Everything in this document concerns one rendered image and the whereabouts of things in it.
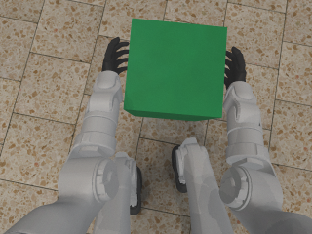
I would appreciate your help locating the robot left hand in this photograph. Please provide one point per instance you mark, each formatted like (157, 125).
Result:
(110, 61)

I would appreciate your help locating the robot foot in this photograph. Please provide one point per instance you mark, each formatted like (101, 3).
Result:
(181, 187)
(135, 209)

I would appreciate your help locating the carton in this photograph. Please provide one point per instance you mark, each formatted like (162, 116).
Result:
(175, 70)

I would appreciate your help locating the left robot forearm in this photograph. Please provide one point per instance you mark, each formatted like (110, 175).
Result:
(97, 136)

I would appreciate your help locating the left robot upper arm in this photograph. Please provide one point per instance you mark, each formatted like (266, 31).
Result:
(84, 185)

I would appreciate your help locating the robot right hand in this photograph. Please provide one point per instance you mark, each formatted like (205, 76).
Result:
(237, 67)

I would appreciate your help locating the robot left foot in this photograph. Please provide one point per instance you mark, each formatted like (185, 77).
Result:
(135, 209)

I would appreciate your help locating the robot right foot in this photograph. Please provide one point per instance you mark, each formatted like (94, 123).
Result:
(181, 187)

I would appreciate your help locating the right robot forearm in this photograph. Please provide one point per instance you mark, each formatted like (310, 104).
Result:
(244, 130)

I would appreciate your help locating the right robot upper arm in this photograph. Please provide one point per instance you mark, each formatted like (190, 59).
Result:
(256, 199)

